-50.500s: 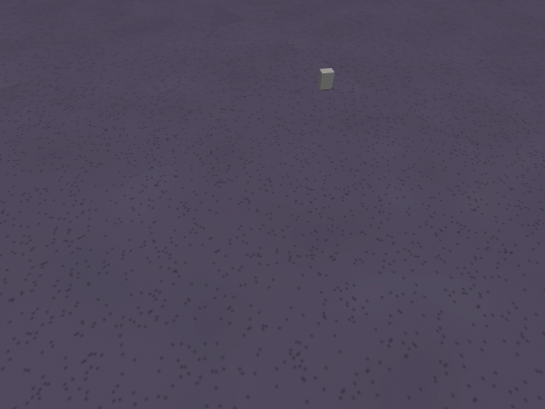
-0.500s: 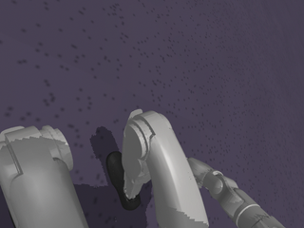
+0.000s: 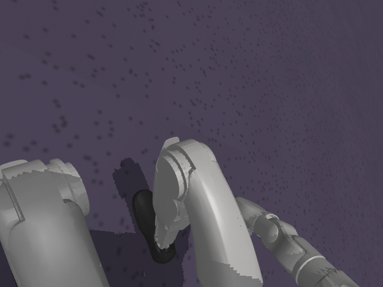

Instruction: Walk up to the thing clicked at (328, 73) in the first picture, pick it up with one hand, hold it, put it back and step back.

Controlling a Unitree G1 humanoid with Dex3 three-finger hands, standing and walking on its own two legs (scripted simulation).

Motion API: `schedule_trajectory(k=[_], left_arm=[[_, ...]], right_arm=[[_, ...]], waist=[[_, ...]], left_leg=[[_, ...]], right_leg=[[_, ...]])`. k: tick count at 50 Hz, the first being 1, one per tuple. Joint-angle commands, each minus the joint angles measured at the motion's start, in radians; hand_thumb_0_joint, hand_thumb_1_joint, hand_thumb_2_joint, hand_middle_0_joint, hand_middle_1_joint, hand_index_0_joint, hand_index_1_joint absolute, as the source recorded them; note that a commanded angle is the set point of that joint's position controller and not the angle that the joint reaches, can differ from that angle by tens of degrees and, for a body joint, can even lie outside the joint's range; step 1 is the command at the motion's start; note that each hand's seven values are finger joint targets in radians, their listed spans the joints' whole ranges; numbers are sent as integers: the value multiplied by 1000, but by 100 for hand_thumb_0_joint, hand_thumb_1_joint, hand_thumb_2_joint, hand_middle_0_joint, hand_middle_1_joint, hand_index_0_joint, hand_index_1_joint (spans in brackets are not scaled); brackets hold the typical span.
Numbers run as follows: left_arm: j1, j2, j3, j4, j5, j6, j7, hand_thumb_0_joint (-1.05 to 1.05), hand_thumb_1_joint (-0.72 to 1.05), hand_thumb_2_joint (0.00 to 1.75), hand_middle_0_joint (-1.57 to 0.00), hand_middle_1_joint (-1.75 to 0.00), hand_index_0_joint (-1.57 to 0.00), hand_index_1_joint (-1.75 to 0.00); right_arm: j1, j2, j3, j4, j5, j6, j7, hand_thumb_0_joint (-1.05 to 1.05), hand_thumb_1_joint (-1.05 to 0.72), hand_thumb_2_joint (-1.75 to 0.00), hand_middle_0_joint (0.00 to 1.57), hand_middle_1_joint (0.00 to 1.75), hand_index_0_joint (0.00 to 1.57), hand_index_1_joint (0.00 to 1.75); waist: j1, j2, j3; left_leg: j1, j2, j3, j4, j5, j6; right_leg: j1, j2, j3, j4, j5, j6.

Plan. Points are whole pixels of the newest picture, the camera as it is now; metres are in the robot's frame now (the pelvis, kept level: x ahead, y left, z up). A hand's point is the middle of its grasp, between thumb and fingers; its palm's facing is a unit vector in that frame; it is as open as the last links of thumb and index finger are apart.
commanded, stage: settle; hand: left
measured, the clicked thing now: out of the picture +0.43 +0.32 -0.21
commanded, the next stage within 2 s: hold in 0.60 s
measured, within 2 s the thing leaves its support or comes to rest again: leaves its support in 0.30 s
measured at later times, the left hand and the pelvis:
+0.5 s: hand out of the picture +0.40 +0.35 -0.14, palm faces +0.54 -0.84 +0.01, open 10.2 cm; pelvis +0.00 +0.00 +0.01, yaw +1 degrees
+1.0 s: hand out of the picture +0.35 +0.35 -0.01, palm faces +0.46 -0.89 -0.07, open 10.4 cm; pelvis +0.02 -0.02 +0.05, yaw +7 degrees
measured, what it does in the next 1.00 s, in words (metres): rises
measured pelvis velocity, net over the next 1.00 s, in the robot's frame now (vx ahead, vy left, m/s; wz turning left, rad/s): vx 0.02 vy -0.02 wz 0.12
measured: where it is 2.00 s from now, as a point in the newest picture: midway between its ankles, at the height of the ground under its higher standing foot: (111, 265)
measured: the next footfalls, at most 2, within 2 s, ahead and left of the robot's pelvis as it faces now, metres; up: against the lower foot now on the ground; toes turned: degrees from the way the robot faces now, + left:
none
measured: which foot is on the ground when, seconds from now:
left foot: down 0.00-1.00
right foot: down 0.00-1.00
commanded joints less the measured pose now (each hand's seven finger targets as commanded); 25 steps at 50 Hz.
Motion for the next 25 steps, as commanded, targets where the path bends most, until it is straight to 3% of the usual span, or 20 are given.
schedule_trajectory(k=[1,3,5,6,8,9,10,11,12,13,16,17,18,19,20,21,24,25], left_arm=[[-209,186,7,-131,1,-78,-4,0,49,109,-116,-112,-115,-113],[-205,157,-10,-103,1,-74,-5,0,46,111,-123,-117,-121,-119],[-208,175,-1,-110,1,-75,-3,0,42,119,-121,-124,-119,-127],[-210,208,26,-146,-1,-76,-1,0,40,121,-120,-124,-119,-127],[-209,181,4,-163,-4,-74,-10,0,39,121,-122,-127,-121,-129],[-215,205,28,-190,-8,-74,-12,0,38,123,-123,-128,-122,-131],[-194,175,12,-176,-7,-69,-15,0,40,124,-123,-129,-122,-131],[-209,193,30,-214,-8,-68,-14,0,39,124,-123,-129,-122,-132],[-175,167,6,-190,-7,-58,-21,0,37,124,-125,-130,-124,-133],[-202,207,34,-257,-8,-57,-19,0,38,126,-126,-132,-125,-135],[-205,204,34,-313,-2,-35,-22,0,35,126,-127,-134,-126,-137],[-203,217,55,-364,-1,-27,-21,0,36,127,-127,-134,-126,-137],[-192,183,24,-338,3,-12,-26,0,35,128,-129,-136,-128,-139],[-211,202,43,-406,1,-7,-25,0,35,129,-130,-138,-129,-141],[-177,156,18,-375,0,12,-31,0,34,129,-133,-139,-132,-142],[-213,178,30,-441,-1,17,-30,0,32,130,-131,-140,-131,-142],[-193,144,9,-495,-4,60,-43,0,32,131,-133,-141,-133,-144],[-152,94,-20,-488,-7,80,-54,0,30,131,-134,-143,-134,-144]], right_arm=[[13,-361,-122,-15,-3,16,-27,0,-88,-90,20,30,20,30],[20,-355,-117,-4,-4,21,-25,0,-89,-90,20,30,20,30],[14,-358,-118,-8,-4,22,-28,0,-90,-91,20,30,20,30],[15,-363,-121,-18,-5,21,-29,0,-90,-91,20,30,20,30],[17,-359,-123,-12,-2,23,-28,0,-90,-91,20,30,20,30],[18,-361,-125,-20,-3,21,-29,0,-90,-91,20,30,20,30],[34,-355,-127,0,-2,24,-27,0,-90,-91,20,30,20,30],[34,-359,-132,-10,-2,23,-28,0,-90,-91,20,30,20,30],[36,-355,-133,0,4,26,-28,0,-90,-91,20,30,20,30],[49,-358,-140,1,4,27,-29,0,-90,-91,20,30,20,30],[58,-353,-153,4,11,34,-27,0,-90,-90,20,30,20,30],[63,-354,-165,-8,13,34,-27,0,-89,-90,20,30,20,30],[66,-347,-167,3,20,38,-24,0,-89,-90,20,30,20,30],[73,-350,-178,-3,21,37,-24,0,-89,-90,20,30,20,30],[77,-344,-186,6,28,40,-24,0,-90,-90,20,30,20,30],[90,-343,-194,5,29,40,-24,0,-89,-90,20,30,20,30],[100,-333,-223,-13,50,39,-22,0,-89,-90,20,30,20,30],[116,-327,-237,8,58,41,-21,0,-90,-90,20,30,20,30]], waist=[[-131,573,-542],[-140,562,-514],[-132,568,-509],[-123,578,-533],[-125,583,-537],[-120,597,-559],[-120,600,-560],[-116,607,-591],[-114,600,-570],[-102,634,-592],[-92,681,-615],[-82,692,-643],[-87,694,-611],[-76,713,-643],[-76,709,-630],[-75,728,-655],[-60,711,-688],[-51,692,-682]], left_leg=[[377,74,94,-347,139,-18],[360,74,93,-350,112,-17],[360,75,94,-356,93,-17],[375,76,99,-349,124,-16],[382,75,100,-353,127,-17],[387,75,104,-350,137,-17],[396,74,105,-353,151,-19],[420,77,103,-354,179,-22],[410,77,103,-361,152,-21],[428,78,105,-369,167,-25],[451,78,108,-389,180,-33],[473,78,111,-390,200,-34],[448,76,114,-402,166,-35],[467,76,118,-404,184,-36],[457,72,121,-412,170,-37],[472,73,123,-416,185,-38],[443,63,143,-419,172,-29],[441,61,146,-424,168,-29]], right_leg=[[224,4,-137,-151,191,-73],[212,5,-139,-160,170,-72],[209,5,-137,-166,153,-72],[226,5,-132,-162,181,-73],[219,2,-134,-159,176,-73],[236,6,-132,-159,188,-74],[240,3,-131,-158,197,-74],[247,5,-131,-154,214,-75],[224,1,-129,-156,189,-75],[235,0,-125,-154,201,-77],[219,-5,-122,-146,204,-82],[222,-6,-118,-146,218,-83],[192,-11,-115,-146,190,-86],[207,-10,-111,-148,205,-87],[195,-13,-109,-151,195,-86],[198,-14,-106,-152,204,-88],[192,-17,-90,-163,201,-92],[180,-20,-86,-170,198,-92]])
